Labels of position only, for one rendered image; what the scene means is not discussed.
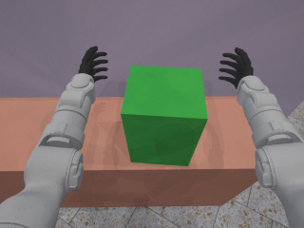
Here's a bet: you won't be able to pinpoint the pedestal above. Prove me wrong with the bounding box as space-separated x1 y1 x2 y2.
0 96 258 208

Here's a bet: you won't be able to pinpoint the carton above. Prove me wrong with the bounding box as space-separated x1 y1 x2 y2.
121 66 208 166

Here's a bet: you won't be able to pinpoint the robot left hand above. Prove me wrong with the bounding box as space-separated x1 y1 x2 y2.
78 46 108 83

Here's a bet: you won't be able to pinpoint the right robot upper arm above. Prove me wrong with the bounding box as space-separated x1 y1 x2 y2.
255 142 304 228

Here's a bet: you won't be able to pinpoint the left robot forearm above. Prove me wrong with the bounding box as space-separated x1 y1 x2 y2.
24 73 96 185

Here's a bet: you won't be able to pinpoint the left robot upper arm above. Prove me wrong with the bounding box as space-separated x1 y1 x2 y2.
0 145 84 228

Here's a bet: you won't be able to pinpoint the right robot forearm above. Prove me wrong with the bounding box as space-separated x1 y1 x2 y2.
236 75 304 149

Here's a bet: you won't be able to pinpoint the robot right hand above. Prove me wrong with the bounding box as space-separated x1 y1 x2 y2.
218 47 254 89

